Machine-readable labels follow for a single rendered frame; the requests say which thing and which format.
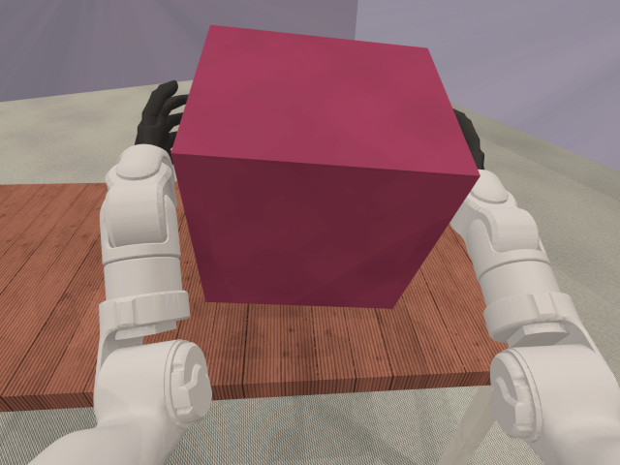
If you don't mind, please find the left robot hand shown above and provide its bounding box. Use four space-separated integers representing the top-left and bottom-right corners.
135 80 189 164

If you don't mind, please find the right robot hand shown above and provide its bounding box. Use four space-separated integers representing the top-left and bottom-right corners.
453 108 484 170

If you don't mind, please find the right robot upper arm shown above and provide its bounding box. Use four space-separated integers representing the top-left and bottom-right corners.
490 344 620 465

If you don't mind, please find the robot right forearm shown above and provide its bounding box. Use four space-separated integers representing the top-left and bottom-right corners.
449 170 620 396

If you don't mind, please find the table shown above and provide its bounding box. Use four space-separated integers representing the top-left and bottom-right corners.
0 181 509 465

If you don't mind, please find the robot left forearm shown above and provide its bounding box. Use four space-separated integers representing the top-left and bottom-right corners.
93 144 190 422

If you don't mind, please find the left robot upper arm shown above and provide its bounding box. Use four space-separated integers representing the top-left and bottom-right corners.
27 339 212 465

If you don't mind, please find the carton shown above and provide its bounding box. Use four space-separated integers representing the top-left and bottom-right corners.
170 25 481 309

